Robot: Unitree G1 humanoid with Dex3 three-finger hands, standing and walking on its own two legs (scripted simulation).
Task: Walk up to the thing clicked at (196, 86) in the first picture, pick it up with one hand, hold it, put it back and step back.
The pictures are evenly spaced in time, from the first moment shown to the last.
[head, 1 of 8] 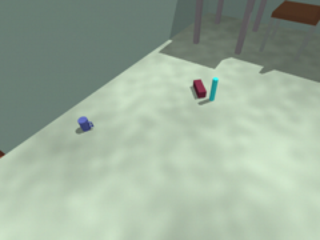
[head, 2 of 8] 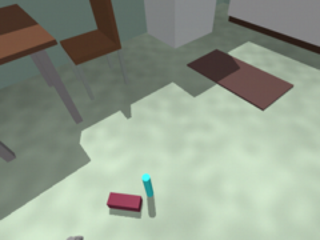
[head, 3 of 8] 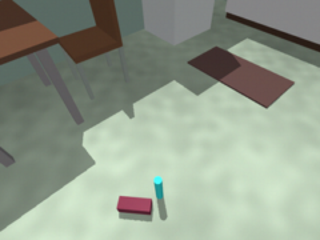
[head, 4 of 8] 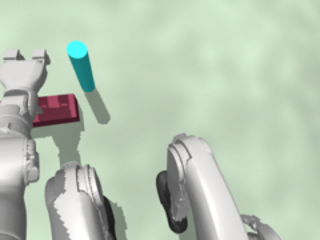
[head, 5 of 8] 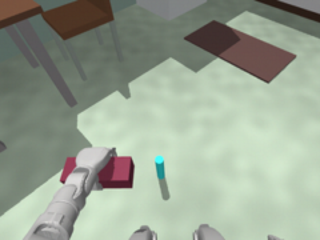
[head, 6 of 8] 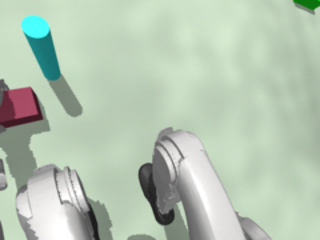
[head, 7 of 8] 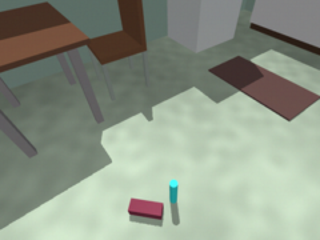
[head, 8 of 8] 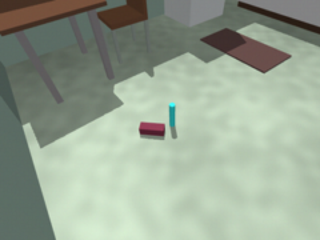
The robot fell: no
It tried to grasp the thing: yes
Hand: left
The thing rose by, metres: 0.68
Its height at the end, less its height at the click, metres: +0.00
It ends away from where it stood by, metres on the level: 0.02
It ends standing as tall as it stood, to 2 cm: yes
